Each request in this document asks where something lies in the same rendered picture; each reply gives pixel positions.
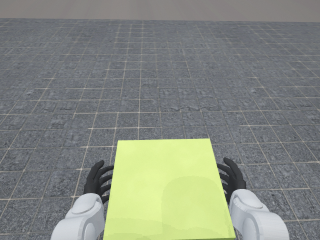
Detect robot right hand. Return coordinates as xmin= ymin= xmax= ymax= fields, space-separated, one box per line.
xmin=216 ymin=157 xmax=247 ymax=206

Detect carton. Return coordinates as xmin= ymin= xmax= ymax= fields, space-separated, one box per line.
xmin=103 ymin=138 xmax=236 ymax=240

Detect robot left hand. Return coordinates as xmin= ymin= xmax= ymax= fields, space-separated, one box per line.
xmin=83 ymin=160 xmax=114 ymax=204

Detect robot right forearm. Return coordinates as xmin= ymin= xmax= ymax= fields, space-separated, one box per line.
xmin=229 ymin=189 xmax=290 ymax=240

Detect robot left forearm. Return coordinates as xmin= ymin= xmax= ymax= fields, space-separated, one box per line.
xmin=50 ymin=193 xmax=105 ymax=240

